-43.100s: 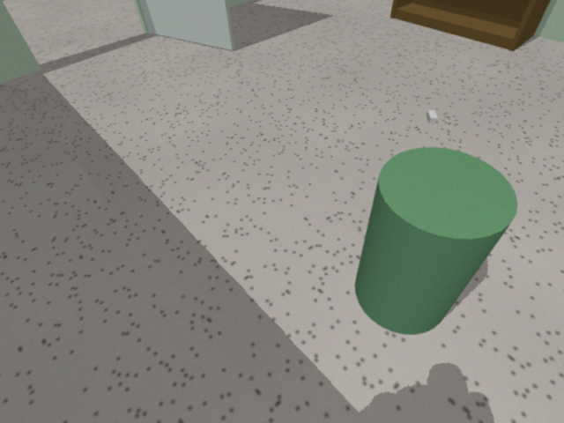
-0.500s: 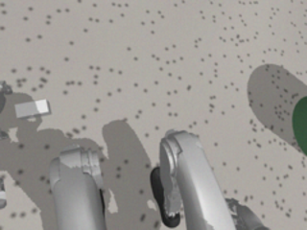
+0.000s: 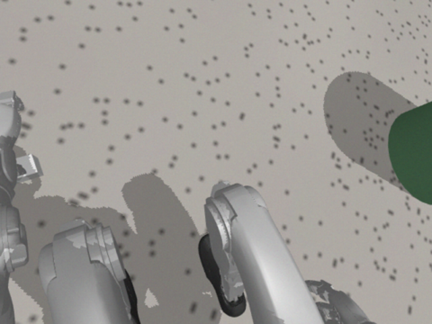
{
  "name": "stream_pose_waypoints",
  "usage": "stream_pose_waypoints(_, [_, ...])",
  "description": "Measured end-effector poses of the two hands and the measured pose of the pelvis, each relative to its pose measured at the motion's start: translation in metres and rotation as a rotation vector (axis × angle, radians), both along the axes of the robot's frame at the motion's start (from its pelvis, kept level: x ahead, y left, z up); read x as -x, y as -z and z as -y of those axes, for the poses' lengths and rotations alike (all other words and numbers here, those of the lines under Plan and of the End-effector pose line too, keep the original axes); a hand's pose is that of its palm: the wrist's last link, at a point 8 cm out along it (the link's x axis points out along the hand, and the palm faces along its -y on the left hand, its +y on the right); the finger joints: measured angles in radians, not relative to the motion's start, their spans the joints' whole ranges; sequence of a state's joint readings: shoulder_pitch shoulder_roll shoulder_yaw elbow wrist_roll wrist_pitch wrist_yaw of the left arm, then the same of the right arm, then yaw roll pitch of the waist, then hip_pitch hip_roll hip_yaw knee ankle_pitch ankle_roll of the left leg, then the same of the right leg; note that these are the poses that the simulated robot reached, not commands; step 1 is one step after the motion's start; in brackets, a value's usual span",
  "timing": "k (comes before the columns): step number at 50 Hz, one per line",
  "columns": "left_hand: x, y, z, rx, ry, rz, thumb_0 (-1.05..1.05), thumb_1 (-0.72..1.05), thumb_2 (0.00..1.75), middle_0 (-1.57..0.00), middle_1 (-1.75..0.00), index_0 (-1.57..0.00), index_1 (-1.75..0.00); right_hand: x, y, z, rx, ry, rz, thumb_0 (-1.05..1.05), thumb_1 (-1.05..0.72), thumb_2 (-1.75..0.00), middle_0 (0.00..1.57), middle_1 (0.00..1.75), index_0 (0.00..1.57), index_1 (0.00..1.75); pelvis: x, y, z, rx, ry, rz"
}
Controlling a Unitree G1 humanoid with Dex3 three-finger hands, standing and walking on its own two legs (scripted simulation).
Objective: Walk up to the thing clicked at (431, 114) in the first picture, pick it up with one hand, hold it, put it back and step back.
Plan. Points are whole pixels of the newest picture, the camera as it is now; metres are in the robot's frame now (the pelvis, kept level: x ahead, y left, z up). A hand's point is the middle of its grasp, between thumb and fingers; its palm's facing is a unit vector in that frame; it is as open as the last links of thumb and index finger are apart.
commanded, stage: close in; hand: left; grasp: from above
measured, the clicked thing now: (15, 171) +0.45 +0.32 -0.30
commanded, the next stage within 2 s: rest palm in 0.26 s
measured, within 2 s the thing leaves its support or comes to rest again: neither
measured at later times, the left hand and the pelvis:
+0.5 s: hand out of the picture +0.42 +0.33 -0.22, palm faces -0.47 -0.15 -0.87, open 13.7 cm; pelvis +0.00 +0.01 -0.01, yaw -1 degrees
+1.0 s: hand (5, 172) +0.44 +0.32 -0.25, palm faces -0.46 -0.15 -0.88, open 14.3 cm; pelvis +0.00 +0.01 -0.02, yaw -3 degrees
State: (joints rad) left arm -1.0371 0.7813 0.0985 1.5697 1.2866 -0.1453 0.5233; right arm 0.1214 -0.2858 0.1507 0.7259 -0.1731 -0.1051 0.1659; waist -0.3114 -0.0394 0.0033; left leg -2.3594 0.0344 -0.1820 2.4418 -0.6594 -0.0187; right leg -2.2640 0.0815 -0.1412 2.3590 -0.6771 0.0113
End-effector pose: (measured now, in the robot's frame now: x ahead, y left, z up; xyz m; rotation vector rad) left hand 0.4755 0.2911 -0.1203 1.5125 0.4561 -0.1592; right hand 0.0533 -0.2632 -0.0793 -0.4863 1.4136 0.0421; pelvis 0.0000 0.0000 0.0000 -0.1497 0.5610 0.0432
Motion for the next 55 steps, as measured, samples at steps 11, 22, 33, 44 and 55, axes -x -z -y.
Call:
stream_pose_waypoints(11, [0.033,0.007,-0.039,-0.015,-0.14,-0.132,0.0,-0.35,0.83,-0.26,-0.83,-0.27,-0.83,0.014,0.013,-0.005,-0.061,0.025,-0.062,0.01,-0.9,-0.9,0.2,0.3,0.2,0.3,0.001,0.0,0.001,-0.014,0.002,0.016])
stream_pose_waypoints(22, [0.054,0.035,-0.056,0.085,0.003,-0.14,0.0,-0.43,0.88,-0.2,-0.89,-0.21,-0.89,-0.024,-0.001,-0.003,0.041,-0.11,-0.027,0.01,-0.9,-0.9,0.2,0.3,0.2,0.3,0.002,0.006,-0.004,0.027,-0.009,0.057])
stream_pose_waypoints(33, [0.043,0.061,-0.031,0.054,0.049,-0.036,0.0,-0.48,0.96,-0.16,-0.88,-0.14,-0.9,-0.034,-0.01,-0.004,0.065,-0.173,0.004,0.0,-0.89,-0.9,0.2,0.3,0.2,0.3,-0.001,0.014,-0.008,0.048,0.006,0.065])
stream_pose_waypoints(44, [0.021,0.072,-0.022,0.017,-0.083,-0.034,0.0,-0.5,0.97,-0.11,-0.93,-0.11,-0.94,0.004,0.001,-0.016,-0.039,-0.139,-0.049,0.01,-0.89,-0.9,0.2,0.3,0.2,0.3,0.0,0.019,-0.008,0.046,0.029,0.067])
stream_pose_waypoints(55, [0.031,0.079,-0.044,0.045,-0.136,-0.132,0.0,-0.55,1.0,-0.09,-0.95,-0.08,-0.96,0.022,-0.001,-0.019,-0.053,-0.122,-0.116,0.01,-0.9,-0.9,0.2,0.3,0.2,0.3,-0.003,0.017,-0.005,0.047,0.032,0.078])
